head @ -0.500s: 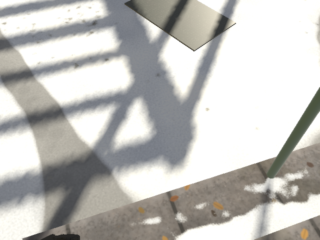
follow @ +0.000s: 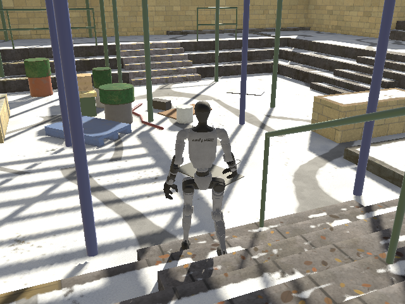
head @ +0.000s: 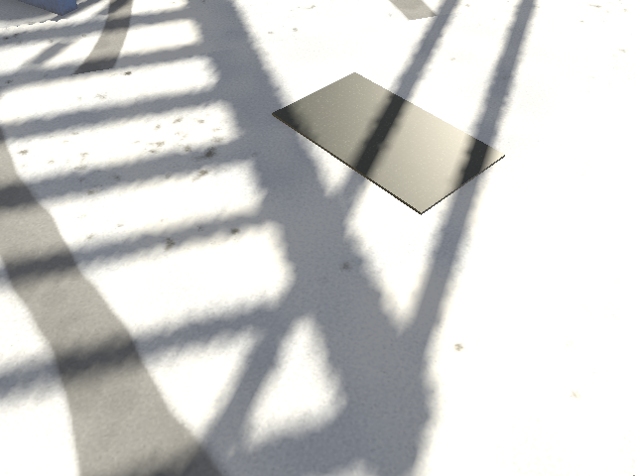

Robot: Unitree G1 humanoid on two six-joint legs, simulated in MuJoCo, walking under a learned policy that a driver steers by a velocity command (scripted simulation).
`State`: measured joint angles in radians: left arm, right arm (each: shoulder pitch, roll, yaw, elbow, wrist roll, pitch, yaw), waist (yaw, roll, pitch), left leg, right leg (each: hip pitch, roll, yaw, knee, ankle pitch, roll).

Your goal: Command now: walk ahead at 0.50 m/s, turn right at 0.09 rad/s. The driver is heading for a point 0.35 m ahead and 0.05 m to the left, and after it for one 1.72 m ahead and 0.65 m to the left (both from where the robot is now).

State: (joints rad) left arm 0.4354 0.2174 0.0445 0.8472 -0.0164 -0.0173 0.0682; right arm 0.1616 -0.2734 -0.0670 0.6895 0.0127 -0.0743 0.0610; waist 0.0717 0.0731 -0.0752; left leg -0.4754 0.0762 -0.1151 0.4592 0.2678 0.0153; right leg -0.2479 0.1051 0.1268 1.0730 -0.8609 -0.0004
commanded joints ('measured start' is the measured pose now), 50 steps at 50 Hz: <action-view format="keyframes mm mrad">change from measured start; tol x32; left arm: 1 52 107 24 7 1 -1 0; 50 -375 151 43 -246 37 18 -1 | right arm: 1 141 -86 -39 15 -5 -18 -8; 5 530 -238 -70 190 35 35 4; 50 -34 -180 -38 -174 -1 83 -56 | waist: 1 -81 -67 99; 4 -139 350 -232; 23 -16 54 13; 26 -18 -465 -255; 44 -163 -267 -66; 46 -122 312 -17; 50 -45 5 -63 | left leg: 1 224 7 74 -100 -32 41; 4 904 291 -370 157 27 209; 6 725 286 -519 -144 -582 211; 13 53 49 -81 -171 -28 157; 23 327 18 -195 223 371 155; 24 187 -67 -168 387 266 112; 26 -241 -277 -122 915 -970 -21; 44 283 -120 196 262 -392 33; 46 326 189 -520 -21 314 299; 50 278 175 -346 116 181 257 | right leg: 1 -113 -125 198 68 559 -131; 4 -787 18 55 1111 13 40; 17 -211 -94 -96 -155 1142 20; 23 -217 -49 -80 -403 796 -53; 26 417 -543 433 -578 1769 -385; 32 -113 -383 -5 -665 1236 -254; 42 -118 -466 -167 -496 806 -149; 44 -199 -412 -241 -356 879 -66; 46 -597 -124 -179 224 245 30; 50 -574 -127 -21 300 477 -11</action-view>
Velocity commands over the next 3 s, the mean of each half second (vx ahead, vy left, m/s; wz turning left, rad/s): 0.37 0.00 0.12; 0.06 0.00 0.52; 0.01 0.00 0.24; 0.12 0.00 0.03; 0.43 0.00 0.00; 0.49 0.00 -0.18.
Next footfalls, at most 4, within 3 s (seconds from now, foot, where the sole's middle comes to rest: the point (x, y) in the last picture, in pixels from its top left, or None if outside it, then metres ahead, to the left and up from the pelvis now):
0.02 left None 0.15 0.15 -0.82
0.48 right None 0.36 -0.05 -0.82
0.88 left None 0.27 0.23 -0.82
1.58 right None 0.49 0.04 -0.97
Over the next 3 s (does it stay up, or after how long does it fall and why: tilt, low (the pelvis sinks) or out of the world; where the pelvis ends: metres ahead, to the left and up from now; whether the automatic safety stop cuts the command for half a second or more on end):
stays up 0.63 0.35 -0.22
